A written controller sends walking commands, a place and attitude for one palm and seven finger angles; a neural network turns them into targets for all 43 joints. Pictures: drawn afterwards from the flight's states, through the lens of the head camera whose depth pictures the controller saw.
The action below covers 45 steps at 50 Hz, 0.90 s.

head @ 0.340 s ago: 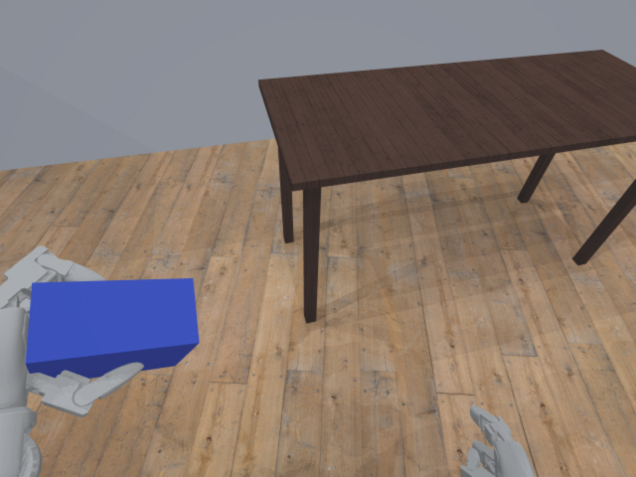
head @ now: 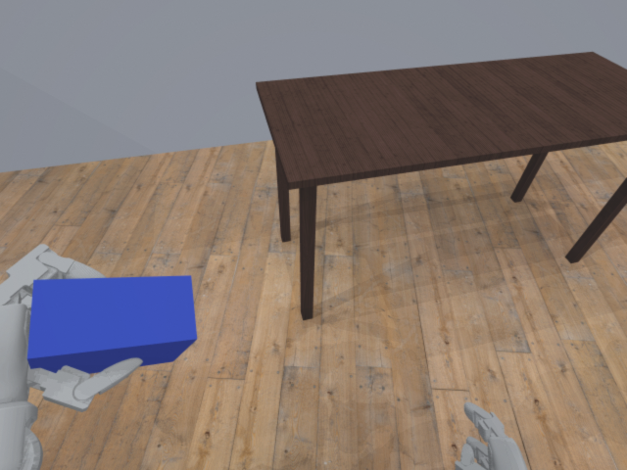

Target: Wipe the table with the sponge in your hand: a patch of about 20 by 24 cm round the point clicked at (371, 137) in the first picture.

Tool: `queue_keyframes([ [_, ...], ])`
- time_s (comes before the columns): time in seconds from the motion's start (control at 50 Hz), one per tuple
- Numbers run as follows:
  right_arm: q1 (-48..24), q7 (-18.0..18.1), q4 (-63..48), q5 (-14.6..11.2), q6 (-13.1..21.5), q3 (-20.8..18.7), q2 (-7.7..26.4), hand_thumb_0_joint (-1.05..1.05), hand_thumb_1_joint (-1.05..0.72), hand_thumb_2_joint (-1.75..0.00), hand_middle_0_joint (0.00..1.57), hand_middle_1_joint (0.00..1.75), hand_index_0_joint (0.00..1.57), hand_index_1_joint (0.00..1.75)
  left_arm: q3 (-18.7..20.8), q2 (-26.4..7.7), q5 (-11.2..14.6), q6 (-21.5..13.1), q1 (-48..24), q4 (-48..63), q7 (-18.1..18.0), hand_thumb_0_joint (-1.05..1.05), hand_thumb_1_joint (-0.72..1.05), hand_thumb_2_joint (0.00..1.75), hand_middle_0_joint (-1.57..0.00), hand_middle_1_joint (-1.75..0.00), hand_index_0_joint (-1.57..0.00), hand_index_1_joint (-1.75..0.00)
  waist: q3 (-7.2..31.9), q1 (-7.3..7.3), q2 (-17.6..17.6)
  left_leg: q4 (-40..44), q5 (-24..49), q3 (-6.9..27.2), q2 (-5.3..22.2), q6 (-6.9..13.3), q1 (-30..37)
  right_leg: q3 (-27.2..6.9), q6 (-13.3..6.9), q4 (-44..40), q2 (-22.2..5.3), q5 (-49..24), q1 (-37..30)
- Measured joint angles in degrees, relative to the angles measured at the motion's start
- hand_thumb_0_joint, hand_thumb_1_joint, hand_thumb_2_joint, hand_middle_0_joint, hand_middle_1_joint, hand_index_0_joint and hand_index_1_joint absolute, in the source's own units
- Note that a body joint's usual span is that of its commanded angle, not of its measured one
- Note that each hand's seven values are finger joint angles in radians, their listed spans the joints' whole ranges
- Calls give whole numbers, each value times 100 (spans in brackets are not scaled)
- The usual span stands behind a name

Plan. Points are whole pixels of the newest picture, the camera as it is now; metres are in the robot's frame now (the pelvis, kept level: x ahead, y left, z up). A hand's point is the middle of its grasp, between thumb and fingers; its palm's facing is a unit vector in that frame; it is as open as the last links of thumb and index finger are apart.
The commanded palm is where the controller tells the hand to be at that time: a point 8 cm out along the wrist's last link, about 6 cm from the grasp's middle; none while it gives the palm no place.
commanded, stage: look at it before walking up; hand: left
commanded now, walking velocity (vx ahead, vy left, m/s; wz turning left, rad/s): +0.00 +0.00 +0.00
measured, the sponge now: (138, 325) +0.23 +0.20 +0.14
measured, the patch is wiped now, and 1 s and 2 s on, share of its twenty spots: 0.00 0.00 0.00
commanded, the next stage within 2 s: walk to a spot facing it in 0.06 s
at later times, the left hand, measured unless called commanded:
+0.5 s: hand (122, 316) +0.22 +0.21 +0.15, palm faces +0.35 -0.86 -0.38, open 10.5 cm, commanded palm +0.18 +0.25 +0.18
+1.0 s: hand (243, 304) +0.25 +0.10 +0.15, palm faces +0.09 -0.89 -0.44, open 10.5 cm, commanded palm +0.21 +0.17 +0.18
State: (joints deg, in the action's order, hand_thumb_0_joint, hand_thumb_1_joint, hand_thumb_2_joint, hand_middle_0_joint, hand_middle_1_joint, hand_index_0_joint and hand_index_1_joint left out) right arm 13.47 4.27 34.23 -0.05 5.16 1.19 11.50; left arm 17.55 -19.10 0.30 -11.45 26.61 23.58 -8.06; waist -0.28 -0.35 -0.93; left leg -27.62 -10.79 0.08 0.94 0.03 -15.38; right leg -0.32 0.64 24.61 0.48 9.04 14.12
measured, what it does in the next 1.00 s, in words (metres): lifts its left foot, turning right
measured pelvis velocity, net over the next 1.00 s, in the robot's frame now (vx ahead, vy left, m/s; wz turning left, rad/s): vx -0.04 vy -0.04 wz -0.37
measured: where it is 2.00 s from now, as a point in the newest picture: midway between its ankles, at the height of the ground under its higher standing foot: outside the picture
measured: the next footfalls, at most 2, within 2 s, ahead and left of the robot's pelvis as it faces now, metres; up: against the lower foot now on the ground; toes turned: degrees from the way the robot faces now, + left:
left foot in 1.28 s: +0.04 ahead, +0.08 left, +0.00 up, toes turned -27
right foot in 1.58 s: -0.06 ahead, -0.26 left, +0.00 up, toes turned -49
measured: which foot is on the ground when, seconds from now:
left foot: down 0.00-0.92, up 0.94-1.00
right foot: down 0.00-1.00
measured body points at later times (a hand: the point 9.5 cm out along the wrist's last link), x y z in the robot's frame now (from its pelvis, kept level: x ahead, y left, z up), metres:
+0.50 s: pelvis -0.02 -0.01 -0.02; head +0.00 -0.02 +0.43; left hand +0.20 +0.25 +0.17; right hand +0.15 -0.25 -0.09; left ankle +0.05 +0.12 -0.74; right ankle +0.05 -0.13 -0.74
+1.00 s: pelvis -0.04 -0.04 -0.03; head -0.02 -0.08 +0.42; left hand +0.24 +0.14 +0.17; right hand +0.05 -0.30 -0.14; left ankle +0.01 +0.12 -0.69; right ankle +0.00 -0.11 -0.74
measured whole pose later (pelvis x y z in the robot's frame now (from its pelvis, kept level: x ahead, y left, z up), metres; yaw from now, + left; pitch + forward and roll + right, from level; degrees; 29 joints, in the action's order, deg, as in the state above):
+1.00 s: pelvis -0.04 -0.04 -0.03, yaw -21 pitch -2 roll +3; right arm 10.8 0.7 32.2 -0.4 2.7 0.9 11.7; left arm 18.9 -18.1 1.5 -10.5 22.9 26.4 -7.8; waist -6.1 -1.8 -2.1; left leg -61.5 -27.6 -4.6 5.7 -4.4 -26.0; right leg 0.6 -5.3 44.7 2.7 17.7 25.2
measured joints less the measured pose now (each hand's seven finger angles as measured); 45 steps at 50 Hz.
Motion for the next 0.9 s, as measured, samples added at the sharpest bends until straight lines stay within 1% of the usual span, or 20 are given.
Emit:
queue_keyframes([
  [0.18,26,-7,44,2,7,0,-1,1,-90,-90,21,30,20,30,-5,5,7,-3,27,-48,-3,-1,-52,98,-70,-133,-70,-133,-7,-3,-25,-4,27,13,17,-6,-32,11,-5,-48,18,-52,5],
  [0.22,26,-8,46,-1,4,0,-1,1,-90,-90,21,30,20,30,-4,7,2,15,23,-48,-5,-1,-52,98,-70,-133,-70,-133,-16,-26,-15,-1,29,-10,23,-7,-28,-11,-6,-44,23,-61,16],
  [0.34,-65,-41,-73,-19,3,-14,-41,1,-90,-90,21,30,20,30,104,20,13,27,-45,35,-52,-1,-52,98,-70,-133,-70,-133,-58,-180,62,-153,-58,-284,111,-24,-122,-283,-18,268,109,-10,301],
  [0.4,-141,-66,-166,-30,-2,-22,-66,1,-90,-90,21,30,20,30,143,37,20,45,-157,73,-78,-1,-52,98,-70,-133,-70,-133,-94,-214,110,-355,-158,-432,157,-39,-242,-428,-31,602,163,98,544],
  [0.5,-238,-115,-310,-47,-76,-35,-89,1,-90,-90,21,30,20,30,186,28,61,70,-236,228,-55,-1,-52,98,-70,-133,-70,-133,-158,-180,162,-815,-390,-615,255,-92,-471,-605,-83,1230,278,339,937],
  [0.58,-245,-168,-329,-25,-182,-88,-43,1,-90,-90,21,30,20,30,171,40,87,40,-176,423,-14,-1,-52,98,-70,-133,-70,-133,-162,-117,164,-1102,-604,-701,325,-129,-641,-706,-129,1509,373,432,1161],
  [0.62,-246,-194,-291,-7,-243,-122,-4,1,-90,-90,21,30,20,30,173,47,94,16,-117,519,-7,-1,-52,98,-70,-133,-70,-133,-178,-90,185,-1116,-685,-728,297,-143,-656,-794,-129,1537,399,416,1218],
  [0.66,-233,-205,-263,7,-307,-147,29,1,-90,-90,20,30,20,30,207,17,102,-18,-49,585,-5,-1,-52,98,-70,-133,-70,-133,-206,-62,215,-1004,-539,-796,282,-135,-609,-895,-120,1526,422,378,1243],
  [0.7,-201,-198,-263,-2,-367,-172,49,1,-90,-90,20,30,20,30,274,-54,114,-41,11,608,2,-1,-52,98,-70,-133,-70,-133,-226,-38,240,-945,-427,-890,297,-120,-578,-991,-101,1528,454,344,1270],
  [0.74,-145,-174,-301,-25,-406,-185,58,1,-90,-90,20,30,20,30,359,-140,129,-53,47,586,15,-1,-52,98,-70,-133,-70,-133,-230,-27,267,-968,-472,-988,314,-110,-583,-1067,-84,1603,472,363,1339],
  [0.76,-119,-158,-330,-44,-409,-188,59,1,-90,-90,20,30,20,30,409,-178,142,-53,62,562,19,-1,-52,98,-70,-133,-70,-133,-240,-36,269,-1012,-509,-1043,333,-107,-591,-1062,-75,1750,464,555,1417],
  [0.78,-98,-141,-355,-64,-395,-191,54,1,-90,-90,20,30,20,30,455,-204,154,-43,70,529,19,-1,-52,98,-70,-133,-71,-133,-261,-60,256,-1070,-552,-1104,368,-108,-587,-967,-31,2034,429,882,1509],
  [0.82,-66,-128,-355,-67,-318,-194,28,1,-90,-90,20,30,20,30,505,-204,163,-18,74,428,20,-1,-52,98,-70,-133,-71,-133,-321,-131,167,-1176,-639,-1218,497,-127,-521,-570,81,2612,283,1403,1591],
  [0.84,-48,-143,-343,-67,-274,-184,13,1,-90,-90,20,30,20,30,502,-180,166,2,72,383,21,-1,-52,98,-70,-133,-71,-134,-346,-181,108,-1218,-679,-1282,584,-155,-467,-362,124,2726,190,1530,1540],
  [0.88,-2,-203,-339,-70,-180,-137,-14,1,-90,-90,20,30,20,30,455,-118,154,38,32,325,25,-1,-52,98,-70,-133,-71,-134,-382,-275,-8,-1343,-773,-1406,782,-249,-379,-11,175,2526,19,1527,1263],
  [0.9,25,-239,-358,-70,-133,-103,-27,1,-90,-90,20,30,20,30,420,-104,137,52,-19,318,27,-1,-52,98,-70,-133,-71,-134,-397,-300,-53,-1470,-843,-1443,882,-307,-380,98,145,2222,-31,1308,1068],
])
